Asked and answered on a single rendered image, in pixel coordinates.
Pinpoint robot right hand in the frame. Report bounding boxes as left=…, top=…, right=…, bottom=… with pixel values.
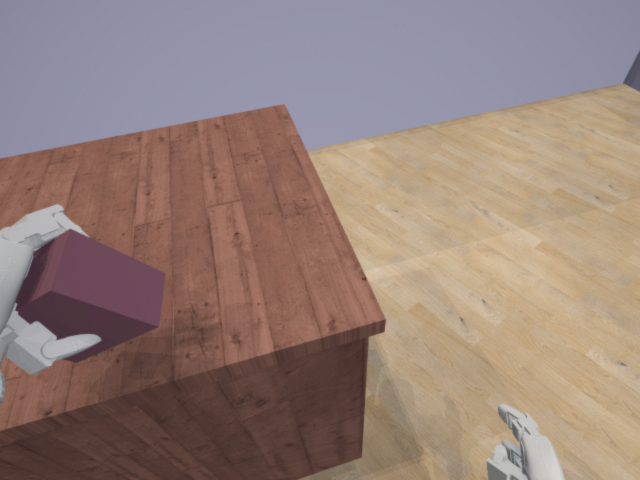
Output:
left=487, top=404, right=565, bottom=480

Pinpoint sponge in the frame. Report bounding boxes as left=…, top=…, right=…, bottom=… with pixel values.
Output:
left=15, top=229, right=166, bottom=363

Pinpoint robot left hand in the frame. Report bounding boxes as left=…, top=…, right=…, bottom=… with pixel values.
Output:
left=0, top=204, right=102, bottom=375

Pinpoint table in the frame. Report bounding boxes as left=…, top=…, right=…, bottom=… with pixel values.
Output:
left=0, top=104, right=386, bottom=480

